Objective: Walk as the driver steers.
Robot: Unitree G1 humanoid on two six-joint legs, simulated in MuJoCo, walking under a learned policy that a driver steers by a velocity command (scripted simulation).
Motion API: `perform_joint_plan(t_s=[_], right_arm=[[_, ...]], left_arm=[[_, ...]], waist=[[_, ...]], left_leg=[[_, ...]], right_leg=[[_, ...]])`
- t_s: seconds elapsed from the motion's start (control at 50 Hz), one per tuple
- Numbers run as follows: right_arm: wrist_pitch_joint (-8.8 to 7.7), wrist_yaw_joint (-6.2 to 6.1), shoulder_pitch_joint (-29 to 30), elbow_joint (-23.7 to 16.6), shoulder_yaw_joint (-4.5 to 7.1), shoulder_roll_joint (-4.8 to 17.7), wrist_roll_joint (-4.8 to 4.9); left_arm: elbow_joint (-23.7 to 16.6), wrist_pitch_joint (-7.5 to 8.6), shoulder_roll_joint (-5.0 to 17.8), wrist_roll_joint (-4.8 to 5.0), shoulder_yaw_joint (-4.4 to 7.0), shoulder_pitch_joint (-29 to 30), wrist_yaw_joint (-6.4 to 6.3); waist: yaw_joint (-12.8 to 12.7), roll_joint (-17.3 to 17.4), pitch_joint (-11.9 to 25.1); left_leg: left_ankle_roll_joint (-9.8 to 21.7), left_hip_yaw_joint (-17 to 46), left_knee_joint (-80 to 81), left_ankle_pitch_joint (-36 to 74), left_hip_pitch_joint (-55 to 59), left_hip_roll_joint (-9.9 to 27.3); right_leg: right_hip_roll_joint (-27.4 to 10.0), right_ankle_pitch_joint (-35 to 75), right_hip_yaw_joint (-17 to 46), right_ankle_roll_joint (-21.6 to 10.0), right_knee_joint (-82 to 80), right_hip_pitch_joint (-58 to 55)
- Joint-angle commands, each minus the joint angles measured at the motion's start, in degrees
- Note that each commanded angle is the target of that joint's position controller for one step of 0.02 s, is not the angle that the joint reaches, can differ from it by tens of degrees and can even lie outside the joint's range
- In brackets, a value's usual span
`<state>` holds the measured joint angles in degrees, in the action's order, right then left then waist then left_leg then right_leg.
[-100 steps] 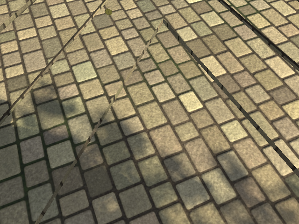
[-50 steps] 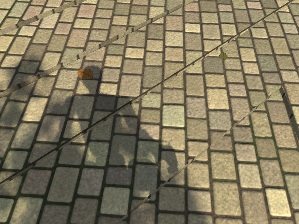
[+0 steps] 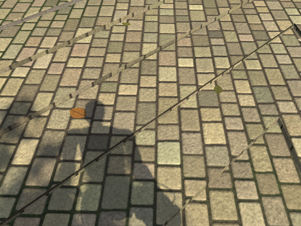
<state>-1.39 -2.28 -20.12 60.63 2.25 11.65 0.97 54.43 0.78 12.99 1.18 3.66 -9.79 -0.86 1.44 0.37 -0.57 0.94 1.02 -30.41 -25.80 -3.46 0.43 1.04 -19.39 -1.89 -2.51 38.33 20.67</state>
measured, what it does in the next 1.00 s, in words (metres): climbs: left foot 0.04 m higher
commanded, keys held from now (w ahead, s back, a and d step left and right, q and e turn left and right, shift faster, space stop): w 1.00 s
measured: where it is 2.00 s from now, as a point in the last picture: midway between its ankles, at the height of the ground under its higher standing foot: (161, 149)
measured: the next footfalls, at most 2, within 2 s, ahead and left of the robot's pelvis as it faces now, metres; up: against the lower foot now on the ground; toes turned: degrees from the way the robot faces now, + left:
left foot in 0.56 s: +0.42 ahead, +0.14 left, +0.04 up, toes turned +1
right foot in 1.10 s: +0.50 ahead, -0.15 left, +0.00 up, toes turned -3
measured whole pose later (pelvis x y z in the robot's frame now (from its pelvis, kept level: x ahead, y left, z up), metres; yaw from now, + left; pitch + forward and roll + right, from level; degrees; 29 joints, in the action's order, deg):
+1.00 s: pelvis +0.40 +0.00 +0.04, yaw -1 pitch +0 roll +3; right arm -4.8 -1.1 -17.7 57.9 4.8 14.0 0.3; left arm 53.2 2.4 15.0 1.5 2.0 -1.4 0.7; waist 2.9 -1.4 1.4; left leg 10.5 -4.5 -20.3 -26.2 -7.6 -1.9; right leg -6.2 -6.8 0.1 2.8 38.3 28.0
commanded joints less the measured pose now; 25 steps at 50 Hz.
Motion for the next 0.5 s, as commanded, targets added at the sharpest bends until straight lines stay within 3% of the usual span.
perform_joint_plan(t_s=[0.02,0.06,0.08,0.1,0.12,0.14,0.16,0.2,0.22,0.26,0.32,0.42,0.5], right_arm=[[-2.42,-0.15,-0.4,-2.0,2.12,9.9,0.5],[-2.58,0.49,1.2,-2.4,1.86,9.1,0.88],[-2.66,0.79,2.4,-3.1,1.81,9.2,0.5],[-3.01,0.9,3.6,-4.2,1.46,8.3,0.52],[-3.74,0.65,3.4,-6.1,0.81,5.5,0.26],[-4.65,0.85,4.9,-7.2,1.02,6.2,0.76],[-5.08,1.34,5.3,-7.5,1.51,7.5,1.96],[-5.17,1.67,6.4,-7.2,1.71,6.6,1.81],[-4.77,1.56,6.7,-7.1,2.31,7.3,1.2],[-3.96,1.81,6.3,-6.7,2.57,6.3,0.52],[-3.33,1.77,11.3,-8.7,2.5,5.1,-0.05],[-3.33,2.35,20.5,-12.0,1.64,4.6,0.18],[-3.81,3.49,26.3,-14.4,0.78,4.6,0.38]], left_arm=[[-5.5,3.74,5.0,0.68,0.88,8.6,1.09],[-3.4,4.69,4.5,1.06,1.15,3.5,1.91],[-0.9,4.75,5.7,0.89,2.09,-2.6,2.02],[1.3,4.97,9.4,0.67,3.52,-9.9,1.98],[2.7,5.09,14.6,0.54,4.68,-17.9,2.38],[3.1,5.53,11.2,-0.3,2.91,-18.2,2.78],[2.0,6.0,8.4,-0.47,1.54,-12.5,2.77],[0.1,6.23,6.3,-0.62,0.47,-6.4,2.86],[0.1,6.16,5.5,-0.81,-0.03,-5.7,2.74],[1.0,5.69,5.6,-1.14,-0.35,-8.1,2.2],[2.2,5.13,7.8,-1.15,-0.26,-11.4,1.06],[2.7,4.3,8.7,-1.0,-0.09,-13.3,0.25],[3.6,3.4,8.9,-0.38,0.25,-16.2,0.32]], waist=[[0.4,9.4,-12.7],[-2.6,7.6,-10.2],[-5.1,6.3,-6.7],[-7.9,-0.4,-3.0],[-9.8,-14.8,2.5],[-8.5,-14.5,4.0],[-5.5,-9.2,-0.7],[-2.9,-3.0,-3.6],[-2.3,-3.4,-3.5],[-2.0,-4.4,-2.8],[-2.9,-3.4,-3.9],[-4.9,-4.6,-6.2],[-6.2,-4.2,-7.6]], left_leg=[[11.7,20.2,18.4,-5.6,-5.9,17.5],[8.8,13.6,13.6,3.6,-7.2,13.8],[7.1,9.8,8.4,12.8,-11.2,10.3],[4.0,3.4,-4.9,22.4,-17.5,4.6],[-0.4,-2.6,-26.5,13.4,-29.1,-2.8],[0.2,4.3,-38.9,-4.9,-35.7,-3.4],[2.3,6.3,-43.3,-2.4,-38.7,0.4],[4.4,4.8,-39.0,7.9,-38.0,5.5],[4.3,4.1,-35.7,10.9,-35.7,6.8],[2.8,2.0,-32.1,14.0,-33.8,7.1],[-0.1,0.3,-24.9,18.5,-37.5,7.0],[-1.4,-0.7,-10.9,25.5,-37.6,5.9],[-0.1,-3.9,-5.7,21.4,-36.3,3.6]], right_leg=[[-2.6,-2.4,0.1,-1.6,4.0,11.1],[-1.1,-0.8,-2.4,-2.5,-5.4,0.9],[1.3,2.6,-3.1,-2.7,-7.1,-10.4],[-3.2,1.5,7.1,-5.7,-12.0,-20.2],[-15.7,-3.7,31.8,-13.4,-22.5,-31.2],[-22.7,-4.6,45.3,-16.3,-29.0,-31.9],[-23.0,-5.2,39.6,-14.6,-28.1,-27.1],[-18.0,-2.0,26.3,-10.7,-29.8,-20.7],[-15.6,2.2,21.0,-9.0,-30.7,-19.0],[-13.1,9.4,15.1,-8.4,-31.6,-18.1],[-13.2,14.2,12.1,-9.5,-33.0,-18.2],[-13.6,13.8,8.8,-9.1,-34.1,-17.4],[-15.5,15.4,7.3,-9.1,-33.7,-20.6]])
Keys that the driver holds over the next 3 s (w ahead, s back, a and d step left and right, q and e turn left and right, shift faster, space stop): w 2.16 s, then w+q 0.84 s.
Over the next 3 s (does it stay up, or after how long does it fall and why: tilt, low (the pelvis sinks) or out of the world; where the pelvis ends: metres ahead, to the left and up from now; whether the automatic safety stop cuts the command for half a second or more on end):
stays up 1.42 0.01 0.09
